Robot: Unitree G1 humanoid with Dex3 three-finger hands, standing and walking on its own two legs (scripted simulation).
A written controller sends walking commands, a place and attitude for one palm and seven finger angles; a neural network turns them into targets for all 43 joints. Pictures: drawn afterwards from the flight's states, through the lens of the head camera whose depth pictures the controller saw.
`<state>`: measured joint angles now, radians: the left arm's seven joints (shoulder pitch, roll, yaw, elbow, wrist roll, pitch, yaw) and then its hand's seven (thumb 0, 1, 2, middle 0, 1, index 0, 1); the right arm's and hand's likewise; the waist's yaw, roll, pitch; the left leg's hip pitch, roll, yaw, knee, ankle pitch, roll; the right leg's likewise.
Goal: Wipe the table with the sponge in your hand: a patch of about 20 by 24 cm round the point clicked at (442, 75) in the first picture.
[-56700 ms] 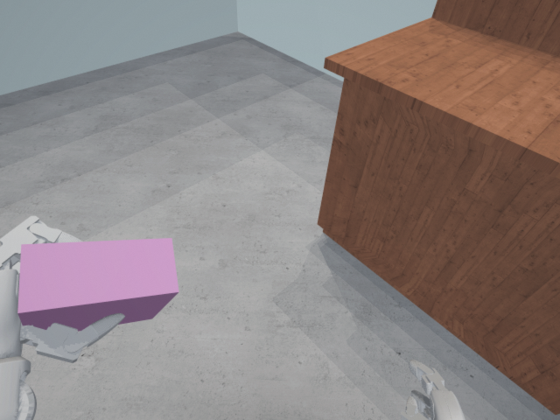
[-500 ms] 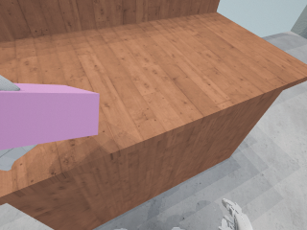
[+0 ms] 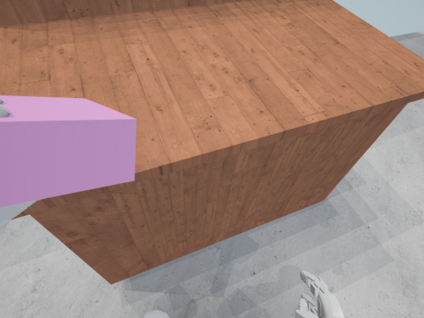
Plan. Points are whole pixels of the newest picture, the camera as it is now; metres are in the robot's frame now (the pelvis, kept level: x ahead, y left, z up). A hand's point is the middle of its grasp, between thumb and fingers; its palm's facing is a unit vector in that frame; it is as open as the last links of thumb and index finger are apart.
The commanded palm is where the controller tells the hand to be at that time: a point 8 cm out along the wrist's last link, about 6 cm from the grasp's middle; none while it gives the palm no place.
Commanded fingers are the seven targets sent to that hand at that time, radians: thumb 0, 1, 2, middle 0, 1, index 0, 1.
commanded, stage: step back with the hand held close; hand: left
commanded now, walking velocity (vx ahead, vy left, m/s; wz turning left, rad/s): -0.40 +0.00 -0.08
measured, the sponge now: (63, 137) +0.24 +0.19 +0.27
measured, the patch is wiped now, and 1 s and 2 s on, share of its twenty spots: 0.90 0.90 0.90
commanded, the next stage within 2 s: stop stepping back and stand still in 0.14 s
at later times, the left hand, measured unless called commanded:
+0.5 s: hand out of the picture +0.05 +0.24 +0.33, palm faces +0.62 -0.75 -0.24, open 9.9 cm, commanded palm +0.02 +0.27 +0.31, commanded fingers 0.00 0.10 1.30 -1.20 -1.60 -1.20 -1.60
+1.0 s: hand out of the picture +0.05 +0.21 +0.32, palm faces +0.57 -0.79 -0.22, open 9.9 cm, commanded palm -0.03 +0.24 +0.31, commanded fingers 0.00 0.10 1.30 -1.20 -1.60 -1.20 -1.60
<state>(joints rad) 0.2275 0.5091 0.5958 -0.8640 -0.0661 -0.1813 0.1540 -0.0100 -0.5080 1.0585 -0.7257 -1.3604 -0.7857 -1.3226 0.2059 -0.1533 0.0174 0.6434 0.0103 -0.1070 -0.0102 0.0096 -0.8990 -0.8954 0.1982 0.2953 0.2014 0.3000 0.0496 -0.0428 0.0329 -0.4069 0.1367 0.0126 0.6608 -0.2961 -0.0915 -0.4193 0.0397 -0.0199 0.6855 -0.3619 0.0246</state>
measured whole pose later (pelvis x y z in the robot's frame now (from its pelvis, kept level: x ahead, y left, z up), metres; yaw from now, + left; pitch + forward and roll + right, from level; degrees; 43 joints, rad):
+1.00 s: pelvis -0.20 -0.04 +0.01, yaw -1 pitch -1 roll -3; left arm -0.03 0.48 0.50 -0.41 -0.06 -0.11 0.15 -0.01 -0.51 1.06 -0.72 -1.37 -0.78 -1.33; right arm 0.23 -0.21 0.05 0.64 0.04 -0.03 -0.03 0.01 -0.90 -0.90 0.20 0.30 0.20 0.30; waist 0.00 0.07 -0.05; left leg -0.43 0.09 -0.04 0.88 -0.40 0.00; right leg -0.24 0.05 -0.10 0.55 -0.27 -0.04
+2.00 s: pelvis -0.20 -0.03 +0.02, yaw -4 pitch +0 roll -2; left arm 0.28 0.39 0.46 -0.63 -0.06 -0.13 0.14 -0.01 -0.51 1.07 -0.72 -1.37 -0.78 -1.34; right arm 0.16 -0.20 0.03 0.60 0.02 -0.06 -0.04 0.01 -0.90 -0.90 0.20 0.30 0.20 0.30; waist -0.04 0.03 0.01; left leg -0.31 0.05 0.03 0.54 -0.23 0.00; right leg -0.24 0.03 -0.04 0.47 -0.23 -0.01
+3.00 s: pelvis -0.20 -0.03 +0.02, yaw -4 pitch +0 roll -2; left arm 0.30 0.45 0.51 -0.71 -0.06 -0.18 0.15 -0.01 -0.52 1.07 -0.73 -1.36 -0.78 -1.34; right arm 0.16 -0.20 0.02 0.62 0.02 -0.07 -0.04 0.01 -0.90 -0.90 0.20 0.30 0.20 0.30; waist -0.01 0.02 0.03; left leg -0.30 0.05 0.03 0.53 -0.23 0.00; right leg -0.23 0.02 -0.04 0.46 -0.22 -0.01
